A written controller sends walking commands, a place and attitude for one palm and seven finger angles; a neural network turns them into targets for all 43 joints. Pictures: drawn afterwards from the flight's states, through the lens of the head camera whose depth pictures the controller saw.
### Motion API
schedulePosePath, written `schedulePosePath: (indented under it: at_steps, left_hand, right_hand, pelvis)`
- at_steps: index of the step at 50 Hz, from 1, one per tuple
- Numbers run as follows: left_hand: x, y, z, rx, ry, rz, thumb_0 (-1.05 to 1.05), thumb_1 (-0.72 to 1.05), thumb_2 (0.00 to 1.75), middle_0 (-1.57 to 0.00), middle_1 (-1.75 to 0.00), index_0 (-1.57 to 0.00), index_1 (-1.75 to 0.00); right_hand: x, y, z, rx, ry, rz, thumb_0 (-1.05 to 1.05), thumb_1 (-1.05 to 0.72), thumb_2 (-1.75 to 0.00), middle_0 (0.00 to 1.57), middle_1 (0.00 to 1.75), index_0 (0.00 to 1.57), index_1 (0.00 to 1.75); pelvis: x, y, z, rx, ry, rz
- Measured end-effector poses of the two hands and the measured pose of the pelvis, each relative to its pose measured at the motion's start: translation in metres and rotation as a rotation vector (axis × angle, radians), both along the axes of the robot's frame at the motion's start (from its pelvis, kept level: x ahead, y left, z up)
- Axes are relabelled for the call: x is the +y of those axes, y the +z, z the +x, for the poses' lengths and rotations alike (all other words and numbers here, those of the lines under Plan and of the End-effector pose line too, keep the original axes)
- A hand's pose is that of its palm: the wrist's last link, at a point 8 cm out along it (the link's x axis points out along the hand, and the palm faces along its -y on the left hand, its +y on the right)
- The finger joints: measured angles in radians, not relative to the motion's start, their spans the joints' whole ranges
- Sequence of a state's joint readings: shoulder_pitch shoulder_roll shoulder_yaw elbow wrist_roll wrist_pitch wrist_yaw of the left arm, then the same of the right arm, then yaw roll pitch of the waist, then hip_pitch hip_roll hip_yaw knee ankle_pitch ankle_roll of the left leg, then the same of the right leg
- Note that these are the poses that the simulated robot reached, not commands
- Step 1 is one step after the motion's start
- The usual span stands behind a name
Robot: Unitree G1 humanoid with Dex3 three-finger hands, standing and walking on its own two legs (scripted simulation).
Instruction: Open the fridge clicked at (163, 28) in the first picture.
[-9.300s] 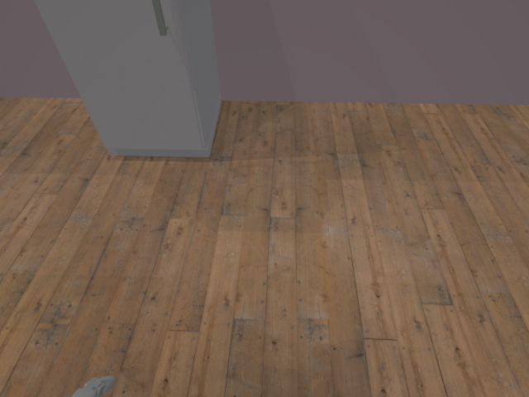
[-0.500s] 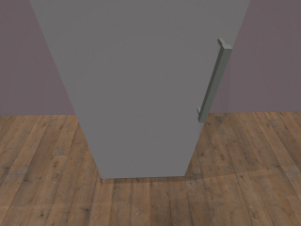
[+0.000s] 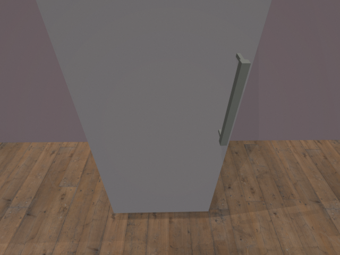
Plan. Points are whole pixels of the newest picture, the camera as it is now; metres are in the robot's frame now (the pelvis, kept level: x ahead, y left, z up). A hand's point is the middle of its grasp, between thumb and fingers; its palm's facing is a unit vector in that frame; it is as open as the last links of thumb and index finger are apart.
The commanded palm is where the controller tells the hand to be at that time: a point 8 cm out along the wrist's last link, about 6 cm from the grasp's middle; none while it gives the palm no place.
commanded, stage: come to a stop and stand still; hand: right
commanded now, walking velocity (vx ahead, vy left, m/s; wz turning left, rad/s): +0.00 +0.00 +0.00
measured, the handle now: (230, 104) +0.53 -0.15 +0.11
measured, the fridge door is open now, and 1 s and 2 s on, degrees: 0 0 0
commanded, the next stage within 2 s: look again from close up in 0.30 s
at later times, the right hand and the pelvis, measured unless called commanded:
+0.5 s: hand out of the picture +0.05 -0.25 -0.15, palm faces -0.01 +0.94 -0.34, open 7.4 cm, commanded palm none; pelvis +0.00 +0.00 +0.01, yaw -1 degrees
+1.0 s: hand out of the picture +0.10 -0.24 -0.14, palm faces +0.01 +0.94 -0.34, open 7.4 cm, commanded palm none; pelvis +0.01 +0.00 +0.01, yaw -1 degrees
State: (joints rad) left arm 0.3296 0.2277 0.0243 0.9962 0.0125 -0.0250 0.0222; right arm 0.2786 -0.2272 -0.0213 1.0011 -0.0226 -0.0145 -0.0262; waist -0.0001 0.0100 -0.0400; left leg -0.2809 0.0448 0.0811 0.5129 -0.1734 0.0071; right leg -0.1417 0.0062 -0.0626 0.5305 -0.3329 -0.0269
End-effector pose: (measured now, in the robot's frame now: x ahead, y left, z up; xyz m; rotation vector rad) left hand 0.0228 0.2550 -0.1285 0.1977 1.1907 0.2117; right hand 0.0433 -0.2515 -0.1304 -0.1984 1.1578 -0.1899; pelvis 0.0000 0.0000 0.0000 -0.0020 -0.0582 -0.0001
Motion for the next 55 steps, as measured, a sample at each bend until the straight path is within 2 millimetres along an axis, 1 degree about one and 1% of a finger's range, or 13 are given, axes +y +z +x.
schedulePosePath:
  at_steps: [3, 6, 10, 14, 20, 24, 28, 33, 41, 47, 55]
  left_hand:
    - [0.003, 0.002, 0.006, -0.015, -0.014, 0.008, 0.01, 0.91, 0.89, -0.2, -0.3, -0.2, -0.3]
    - [0.006, 0.004, 0.011, -0.02, -0.028, 0.014, 0.01, 0.91, 0.89, -0.2, -0.3, -0.21, -0.3]
    - [0.012, 0.006, 0.015, -0.013, -0.045, 0.021, 0.01, 0.91, 0.89, -0.2, -0.3, -0.21, -0.3]
    - [0.019, 0.008, 0.018, 0.007, -0.059, 0.03, 0.01, 0.91, 0.89, -0.2, -0.3, -0.21, -0.3]
    - [0.028, 0.011, 0.023, 0.041, -0.069, 0.045, 0.01, 0.91, 0.89, -0.2, -0.3, -0.21, -0.3]
    - [0.032, 0.013, 0.03, 0.051, -0.073, 0.054, 0.01, 0.91, 0.89, -0.2, -0.3, -0.21, -0.3]
    - [0.033, 0.015, 0.04, 0.047, -0.077, 0.059, 0.01, 0.91, 0.89, -0.2, -0.3, -0.21, -0.3]
    - [0.032, 0.018, 0.054, 0.026, -0.086, 0.061, 0.01, 0.91, 0.89, -0.2, -0.3, -0.21, -0.3]
    - [0.029, 0.022, 0.072, -0.009, -0.099, 0.06, 0.01, 0.91, 0.89, -0.2, -0.3, -0.21, -0.3]
    - [0.029, 0.022, 0.075, -0.01, -0.103, 0.058, 0.01, 0.91, 0.89, -0.2, -0.3, -0.21, -0.3]
    - [0.03, 0.021, 0.066, 0.024, -0.101, 0.059, 0.01, 0.91, 0.89, -0.21, -0.3, -0.21, -0.3]
  right_hand:
    - [-0.014, 0.008, 0.009, -0.022, 0.013, -0.032, 0.0, -0.91, -0.89, 0.2, 0.3, 0.2, 0.3]
    - [-0.026, 0.015, 0.012, -0.028, 0.022, -0.062, 0.0, -0.91, -0.89, 0.2, 0.3, 0.2, 0.3]
    - [-0.038, 0.021, 0.011, -0.015, 0.029, -0.092, 0.0, -0.91, -0.89, 0.2, 0.3, 0.2, 0.3]
    - [-0.044, 0.024, 0.005, 0.016, 0.029, -0.106, 0.0, -0.91, -0.89, 0.2, 0.3, 0.2, 0.3]
    - [-0.044, 0.022, 0.0, 0.064, 0.027, -0.103, 0.0, -0.91, -0.89, 0.2, 0.3, 0.2, 0.3]
    - [-0.04, 0.019, 0.002, 0.081, 0.029, -0.091, 0.0, -0.91, -0.89, 0.2, 0.3, 0.2, 0.3]
    - [-0.035, 0.017, 0.01, 0.077, 0.034, -0.078, 0.0, -0.91, -0.89, 0.2, 0.3, 0.2, 0.3]
    - [-0.03, 0.017, 0.025, 0.05, 0.04, -0.068, 0.0, -0.91, -0.89, 0.2, 0.3, 0.2, 0.3]
    - [-0.03, 0.022, 0.044, 0.005, 0.045, -0.07, 0.0, -0.91, -0.89, 0.2, 0.3, 0.2, 0.3]
    - [-0.035, 0.025, 0.046, 0.002, 0.041, -0.082, 0.0, -0.91, -0.89, 0.2, 0.3, 0.2, 0.3]
    - [-0.041, 0.026, 0.036, 0.031, 0.027, -0.092, 0.0, -0.91, -0.89, 0.2, 0.3, 0.2, 0.3]
  pelvis:
    - [-0.002, 0.001, -0.004, -0.005, 0.001, -0.003]
    - [-0.004, 0.002, -0.007, -0.007, 0.002, -0.005]
    - [-0.005, 0.003, -0.01, 0.0, 0.001, -0.008]
    - [-0.005, 0.005, -0.01, 0.01, -0.003, -0.008]
    - [-0.004, 0.006, -0.004, 0.021, -0.009, -0.006]
    - [-0.002, 0.007, 0.002, 0.023, -0.012, -0.004]
    - [-0.001, 0.008, 0.007, 0.021, -0.014, -0.002]
    - [0.0, 0.009, 0.011, 0.015, -0.018, 0.0]
    - [0.0, 0.011, 0.014, 0.008, -0.022, 0.001]
    - [0.0, 0.012, 0.014, 0.007, -0.023, 0.001]
    - [0.0, 0.013, 0.014, 0.007, -0.026, 0.001]
